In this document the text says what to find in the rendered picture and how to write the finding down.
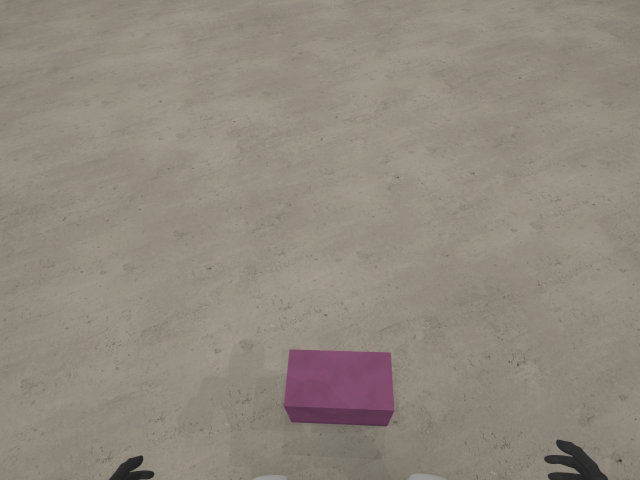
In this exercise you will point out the left robot hand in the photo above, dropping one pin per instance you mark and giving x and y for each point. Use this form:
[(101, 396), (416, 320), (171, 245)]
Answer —
[(123, 472)]

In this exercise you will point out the carton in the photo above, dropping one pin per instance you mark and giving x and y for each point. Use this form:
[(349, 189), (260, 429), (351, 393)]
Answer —
[(339, 387)]

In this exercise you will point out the right robot hand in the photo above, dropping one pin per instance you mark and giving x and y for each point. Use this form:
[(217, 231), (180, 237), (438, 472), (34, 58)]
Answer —
[(580, 461)]

